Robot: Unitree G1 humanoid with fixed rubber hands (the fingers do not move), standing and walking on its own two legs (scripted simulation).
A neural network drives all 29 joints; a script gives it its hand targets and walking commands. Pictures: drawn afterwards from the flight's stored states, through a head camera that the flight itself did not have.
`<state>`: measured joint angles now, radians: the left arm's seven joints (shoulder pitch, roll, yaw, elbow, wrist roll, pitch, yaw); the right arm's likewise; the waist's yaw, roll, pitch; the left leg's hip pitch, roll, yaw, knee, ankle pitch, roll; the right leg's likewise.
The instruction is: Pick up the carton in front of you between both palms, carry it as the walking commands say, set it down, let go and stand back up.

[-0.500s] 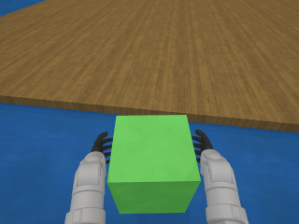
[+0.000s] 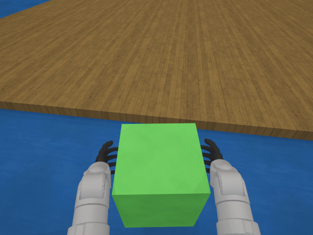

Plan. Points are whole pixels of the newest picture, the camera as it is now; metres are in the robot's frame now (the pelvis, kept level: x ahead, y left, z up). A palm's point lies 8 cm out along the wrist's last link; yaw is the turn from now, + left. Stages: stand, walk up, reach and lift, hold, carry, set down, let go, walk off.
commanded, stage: hold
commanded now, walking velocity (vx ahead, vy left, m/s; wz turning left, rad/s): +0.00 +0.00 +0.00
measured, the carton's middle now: (159, 177) +0.30 +0.00 -0.03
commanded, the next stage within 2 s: carry in 0.28 s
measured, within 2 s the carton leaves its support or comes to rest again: neither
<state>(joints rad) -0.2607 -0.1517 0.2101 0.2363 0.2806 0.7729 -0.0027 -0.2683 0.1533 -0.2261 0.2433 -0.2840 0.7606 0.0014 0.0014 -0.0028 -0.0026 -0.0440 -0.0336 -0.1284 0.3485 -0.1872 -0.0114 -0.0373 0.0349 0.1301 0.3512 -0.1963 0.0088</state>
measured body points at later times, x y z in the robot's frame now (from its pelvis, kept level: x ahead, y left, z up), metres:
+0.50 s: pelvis +0.02 -0.01 -0.01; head -0.02 -0.02 +0.43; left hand +0.32 +0.14 +0.05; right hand +0.32 -0.17 +0.05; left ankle +0.01 +0.13 -0.74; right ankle +0.01 -0.14 -0.75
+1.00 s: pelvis +0.26 -0.04 -0.02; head +0.25 -0.05 +0.43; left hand +0.55 +0.09 +0.08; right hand +0.53 -0.21 +0.07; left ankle +0.10 +0.09 -0.75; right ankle +0.36 -0.13 -0.75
